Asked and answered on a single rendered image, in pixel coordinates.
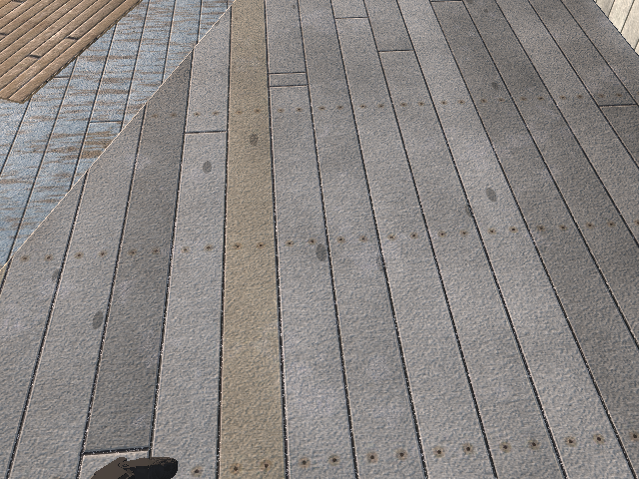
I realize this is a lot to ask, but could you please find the robot left hand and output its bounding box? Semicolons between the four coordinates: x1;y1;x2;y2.
91;457;178;479

